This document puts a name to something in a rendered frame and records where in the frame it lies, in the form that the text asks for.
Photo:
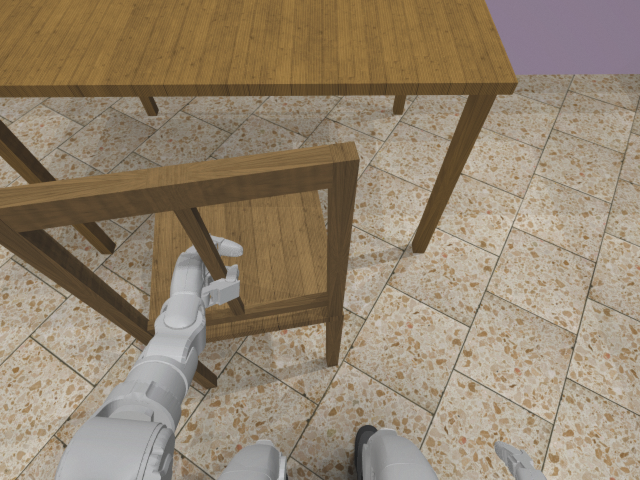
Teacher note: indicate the table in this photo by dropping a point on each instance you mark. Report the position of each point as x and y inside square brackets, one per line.
[178, 48]

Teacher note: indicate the left robot thigh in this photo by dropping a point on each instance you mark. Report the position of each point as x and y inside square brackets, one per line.
[256, 462]

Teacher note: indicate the chair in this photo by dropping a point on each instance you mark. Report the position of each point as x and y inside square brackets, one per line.
[292, 272]

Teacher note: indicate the left robot upper arm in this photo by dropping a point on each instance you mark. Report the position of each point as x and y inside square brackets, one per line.
[120, 449]

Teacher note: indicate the robot left hand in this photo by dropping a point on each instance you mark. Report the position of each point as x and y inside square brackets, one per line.
[191, 276]

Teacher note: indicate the left robot forearm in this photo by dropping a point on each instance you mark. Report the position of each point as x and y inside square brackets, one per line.
[160, 378]

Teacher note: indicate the robot right hand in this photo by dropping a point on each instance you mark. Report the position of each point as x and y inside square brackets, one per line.
[519, 463]

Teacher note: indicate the right robot thigh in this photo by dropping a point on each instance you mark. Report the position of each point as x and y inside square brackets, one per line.
[393, 457]

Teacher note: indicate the robot thigh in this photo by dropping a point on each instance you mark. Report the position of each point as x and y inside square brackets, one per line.
[256, 462]
[393, 457]

